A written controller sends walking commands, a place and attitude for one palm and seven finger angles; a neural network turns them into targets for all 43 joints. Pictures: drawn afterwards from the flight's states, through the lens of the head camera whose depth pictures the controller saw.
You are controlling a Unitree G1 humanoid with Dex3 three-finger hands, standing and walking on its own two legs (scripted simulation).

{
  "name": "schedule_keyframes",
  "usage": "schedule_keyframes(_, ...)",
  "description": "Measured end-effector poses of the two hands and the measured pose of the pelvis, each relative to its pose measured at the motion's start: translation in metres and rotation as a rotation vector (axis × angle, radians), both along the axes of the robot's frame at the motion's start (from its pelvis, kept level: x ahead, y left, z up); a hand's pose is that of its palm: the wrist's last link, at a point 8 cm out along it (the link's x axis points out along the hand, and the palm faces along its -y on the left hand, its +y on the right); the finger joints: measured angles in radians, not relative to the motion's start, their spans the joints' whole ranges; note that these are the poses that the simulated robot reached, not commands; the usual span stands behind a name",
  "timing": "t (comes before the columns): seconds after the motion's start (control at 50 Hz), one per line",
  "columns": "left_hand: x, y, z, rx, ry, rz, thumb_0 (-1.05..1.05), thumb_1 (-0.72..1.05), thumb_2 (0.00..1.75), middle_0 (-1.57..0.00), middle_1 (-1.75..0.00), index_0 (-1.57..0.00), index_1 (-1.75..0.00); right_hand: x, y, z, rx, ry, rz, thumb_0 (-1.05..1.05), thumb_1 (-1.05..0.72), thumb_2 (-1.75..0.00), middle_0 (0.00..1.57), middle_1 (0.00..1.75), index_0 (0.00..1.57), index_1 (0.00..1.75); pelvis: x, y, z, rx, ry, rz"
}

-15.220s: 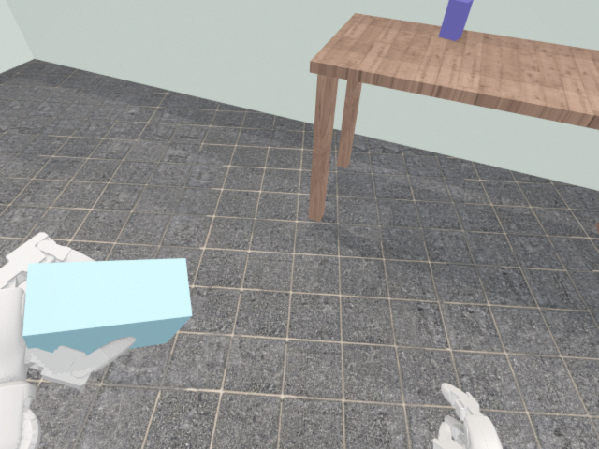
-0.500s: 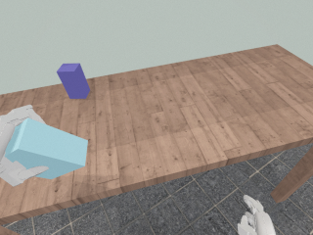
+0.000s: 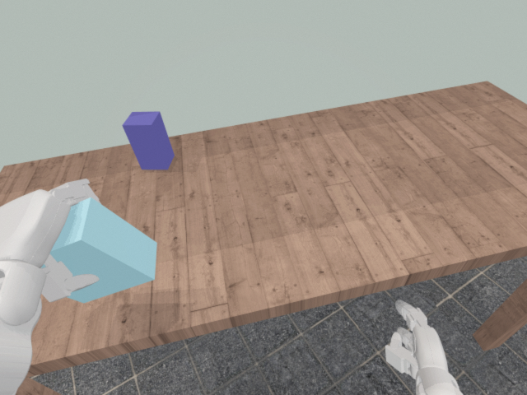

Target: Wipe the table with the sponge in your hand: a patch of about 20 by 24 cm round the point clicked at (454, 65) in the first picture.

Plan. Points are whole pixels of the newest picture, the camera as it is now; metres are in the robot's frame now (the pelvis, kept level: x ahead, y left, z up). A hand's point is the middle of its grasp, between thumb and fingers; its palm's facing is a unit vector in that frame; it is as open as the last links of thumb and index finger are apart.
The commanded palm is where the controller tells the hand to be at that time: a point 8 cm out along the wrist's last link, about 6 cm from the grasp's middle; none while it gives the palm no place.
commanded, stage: turn the palm down, sponge in hand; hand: left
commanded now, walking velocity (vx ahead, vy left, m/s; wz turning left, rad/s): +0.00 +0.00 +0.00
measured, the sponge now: (99, 261) +0.23 +0.27 +0.12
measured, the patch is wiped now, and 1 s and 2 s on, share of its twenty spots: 0.00 0.00 0.00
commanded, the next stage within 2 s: move the sponge above the wiping area in 0.88 s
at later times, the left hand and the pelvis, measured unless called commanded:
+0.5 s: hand (68, 249) +0.21 +0.28 +0.17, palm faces +0.13 -0.06 -0.99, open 9.9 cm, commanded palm +0.17 +0.28 +0.24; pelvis -0.02 +0.00 +0.00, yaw +0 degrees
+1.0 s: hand (69, 250) +0.21 +0.28 +0.17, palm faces +0.14 -0.05 -0.99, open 9.9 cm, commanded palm +0.17 +0.27 +0.24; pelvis -0.02 -0.01 +0.00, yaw +0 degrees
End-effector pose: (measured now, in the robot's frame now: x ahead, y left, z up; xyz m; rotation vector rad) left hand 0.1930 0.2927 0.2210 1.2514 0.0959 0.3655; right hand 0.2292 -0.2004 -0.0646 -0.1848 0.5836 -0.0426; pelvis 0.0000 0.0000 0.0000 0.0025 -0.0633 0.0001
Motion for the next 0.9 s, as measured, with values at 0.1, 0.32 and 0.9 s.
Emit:
schedule_keyframes(0.1,0.003,-0.006,0.001,0.050,0.020,-0.038,-0.01,-0.49,1.04,-0.75,-1.35,-0.76,-1.36,-0.001,0.003,0.002,-0.015,0.014,0.012,0.01,-0.90,-0.90,0.20,0.30,0.18,0.30,-0.003,0.004,0.002,0.000,-0.005,-0.003)
schedule_keyframes(0.32,0.001,0.000,0.010,0.130,0.035,0.046,0.00,-0.49,1.04,-0.75,-1.35,-0.76,-1.36,0.000,0.001,0.003,-0.008,0.023,0.026,0.01,-0.90,-0.90,0.20,0.30,0.18,0.30,-0.010,0.004,0.003,0.001,-0.011,-0.001)
schedule_keyframes(0.9,-0.009,-0.023,0.005,0.223,0.089,0.019,0.00,-0.49,1.04,-0.75,-1.35,-0.76,-1.35,-0.002,-0.002,0.001,0.029,-0.002,0.058,0.01,-0.90,-0.90,0.20,0.30,0.18,0.29,-0.020,-0.010,0.002,0.005,-0.032,-0.002)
